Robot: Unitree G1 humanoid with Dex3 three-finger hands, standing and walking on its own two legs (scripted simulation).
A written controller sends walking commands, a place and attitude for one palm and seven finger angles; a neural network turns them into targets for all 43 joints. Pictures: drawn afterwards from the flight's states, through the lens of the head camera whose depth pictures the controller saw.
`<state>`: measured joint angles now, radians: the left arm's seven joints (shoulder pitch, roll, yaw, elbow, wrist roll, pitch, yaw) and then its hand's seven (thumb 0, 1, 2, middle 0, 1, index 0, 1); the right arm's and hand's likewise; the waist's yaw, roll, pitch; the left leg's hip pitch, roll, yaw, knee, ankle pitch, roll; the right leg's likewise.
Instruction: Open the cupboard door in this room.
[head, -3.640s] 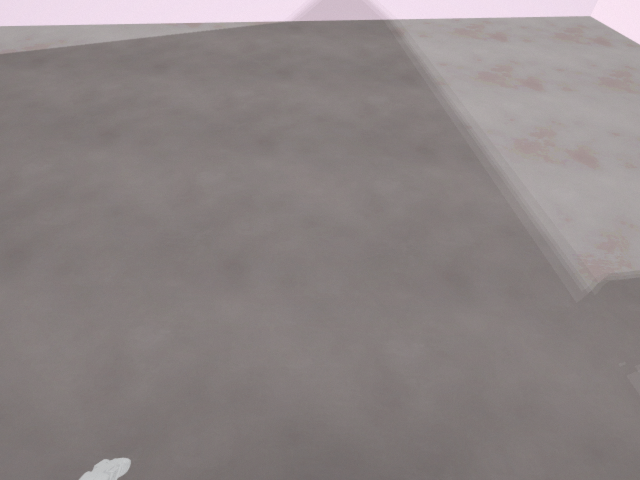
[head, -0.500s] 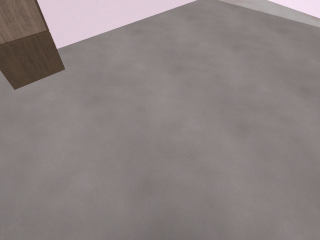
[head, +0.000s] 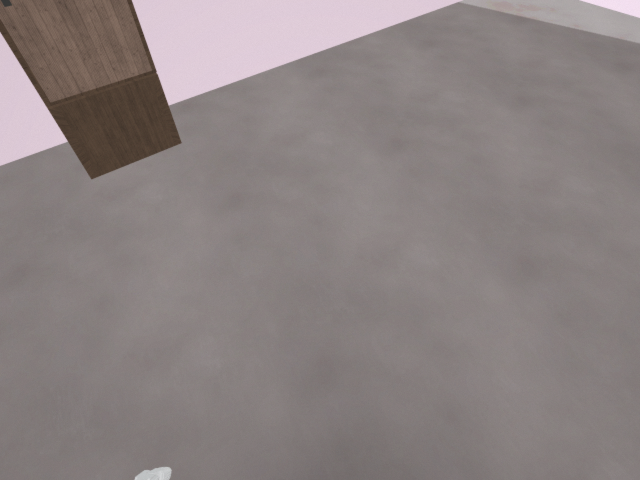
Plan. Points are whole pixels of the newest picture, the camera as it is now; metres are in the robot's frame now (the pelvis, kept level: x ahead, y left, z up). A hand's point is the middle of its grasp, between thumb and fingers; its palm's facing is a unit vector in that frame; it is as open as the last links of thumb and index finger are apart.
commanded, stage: stand and wait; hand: left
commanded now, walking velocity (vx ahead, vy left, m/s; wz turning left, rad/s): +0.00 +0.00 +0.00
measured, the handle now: out of the picture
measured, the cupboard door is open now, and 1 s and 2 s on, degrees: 0 0 0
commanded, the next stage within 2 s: turn or walk to find it in 1.18 s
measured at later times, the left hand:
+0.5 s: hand out of the picture -0.05 +0.16 -0.18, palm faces +0.13 -0.98 -0.17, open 7.4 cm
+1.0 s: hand out of the picture -0.08 +0.19 -0.17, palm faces +0.06 -0.98 -0.19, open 7.4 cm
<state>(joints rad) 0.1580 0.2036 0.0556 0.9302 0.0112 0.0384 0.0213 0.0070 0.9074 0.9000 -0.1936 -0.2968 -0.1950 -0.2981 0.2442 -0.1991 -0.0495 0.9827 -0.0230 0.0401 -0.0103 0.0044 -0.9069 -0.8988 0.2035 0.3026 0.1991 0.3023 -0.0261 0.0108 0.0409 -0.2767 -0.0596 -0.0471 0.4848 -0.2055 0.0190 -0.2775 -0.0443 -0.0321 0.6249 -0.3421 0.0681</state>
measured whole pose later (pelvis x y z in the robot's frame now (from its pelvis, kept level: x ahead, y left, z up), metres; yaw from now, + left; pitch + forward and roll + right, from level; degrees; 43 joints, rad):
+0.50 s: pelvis -0.02 -0.01 +0.00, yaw +2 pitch -2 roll +0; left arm 0.30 0.16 0.02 1.12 0.01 0.02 0.03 0.01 0.91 0.90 -0.20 -0.30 -0.20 -0.30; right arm 0.21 -0.16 -0.02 1.12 -0.01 0.01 -0.04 0.01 -0.92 -0.90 0.20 0.30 0.19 0.30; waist 0.04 -0.02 0.02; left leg -0.14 0.03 0.03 0.46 -0.29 -0.02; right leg -0.20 -0.02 -0.09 0.47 -0.24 -0.01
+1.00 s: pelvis -0.05 +0.03 +0.01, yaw +1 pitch -2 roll +1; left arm 0.32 0.15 0.00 1.17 0.02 0.01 0.03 0.01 0.91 0.90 -0.19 -0.30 -0.19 -0.30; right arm 0.33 -0.12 0.00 1.16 -0.01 0.00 -0.03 0.00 -0.91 -0.90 0.20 0.30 0.20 0.30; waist 0.01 -0.01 0.02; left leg -0.13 -0.02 0.08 0.39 -0.22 0.03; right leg -0.21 -0.07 -0.04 0.41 -0.17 0.03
